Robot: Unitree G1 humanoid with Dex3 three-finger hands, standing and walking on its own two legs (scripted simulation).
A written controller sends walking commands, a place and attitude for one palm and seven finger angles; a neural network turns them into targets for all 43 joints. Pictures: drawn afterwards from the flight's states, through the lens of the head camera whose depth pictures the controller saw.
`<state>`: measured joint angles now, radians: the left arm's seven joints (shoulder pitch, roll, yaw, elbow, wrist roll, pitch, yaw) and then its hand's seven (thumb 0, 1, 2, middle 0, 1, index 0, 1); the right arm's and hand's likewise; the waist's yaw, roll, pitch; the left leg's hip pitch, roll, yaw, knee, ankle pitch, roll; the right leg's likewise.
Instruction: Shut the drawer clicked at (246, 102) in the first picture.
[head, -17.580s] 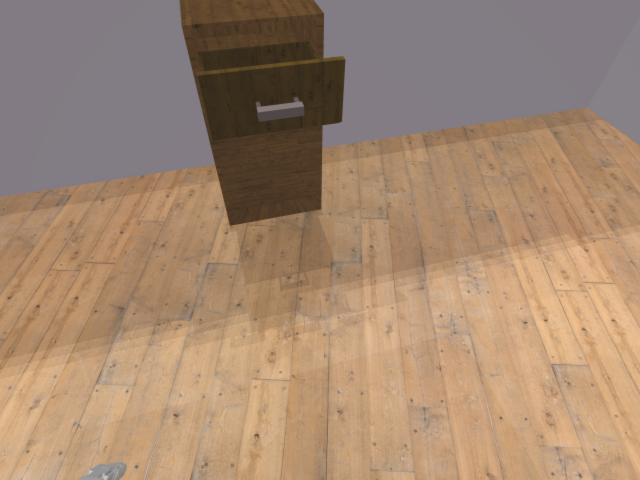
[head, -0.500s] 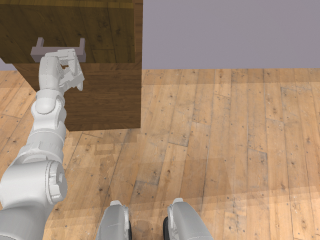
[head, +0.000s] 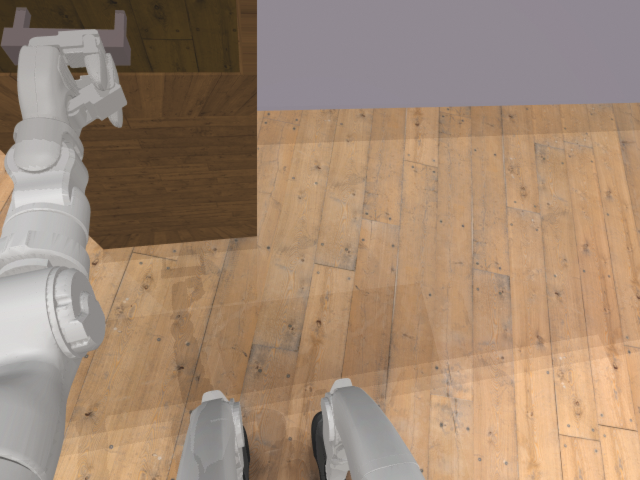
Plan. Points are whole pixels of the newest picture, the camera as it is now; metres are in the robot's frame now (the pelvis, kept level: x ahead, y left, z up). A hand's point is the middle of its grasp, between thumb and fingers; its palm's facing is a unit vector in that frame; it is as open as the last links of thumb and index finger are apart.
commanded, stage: push the drawer shut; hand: left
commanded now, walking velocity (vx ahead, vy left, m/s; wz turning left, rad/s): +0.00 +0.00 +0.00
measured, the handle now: (71, 32) +0.63 +0.22 +0.07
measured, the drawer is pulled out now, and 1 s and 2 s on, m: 0.00 0.00 0.00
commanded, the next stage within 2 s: pull the fist back off the drawer in 0.36 s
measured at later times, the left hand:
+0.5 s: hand (104, 83) +0.56 +0.18 +0.07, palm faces +0.03 -1.00 -0.05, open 3.1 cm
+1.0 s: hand (111, 88) +0.56 +0.17 +0.07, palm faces +0.03 -1.00 -0.03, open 3.0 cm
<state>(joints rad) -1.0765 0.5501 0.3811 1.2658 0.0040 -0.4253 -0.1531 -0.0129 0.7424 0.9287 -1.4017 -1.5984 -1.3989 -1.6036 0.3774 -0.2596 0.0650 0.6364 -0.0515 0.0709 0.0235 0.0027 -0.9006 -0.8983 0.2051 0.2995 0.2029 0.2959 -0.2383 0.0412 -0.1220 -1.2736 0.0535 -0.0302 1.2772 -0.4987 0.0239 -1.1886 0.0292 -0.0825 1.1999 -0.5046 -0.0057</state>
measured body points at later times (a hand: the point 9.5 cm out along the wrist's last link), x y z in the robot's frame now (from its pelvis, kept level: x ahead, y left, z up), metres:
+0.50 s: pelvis -0.03 +0.00 -0.01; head +0.15 +0.06 +0.40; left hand +0.55 +0.23 +0.07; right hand -0.04 -0.25 -0.10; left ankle +0.04 +0.10 -0.62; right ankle +0.03 -0.12 -0.62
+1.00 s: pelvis -0.02 +0.01 -0.01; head +0.16 +0.05 +0.40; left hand +0.55 +0.23 +0.07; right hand -0.04 -0.25 -0.10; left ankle +0.04 +0.10 -0.62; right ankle +0.03 -0.12 -0.62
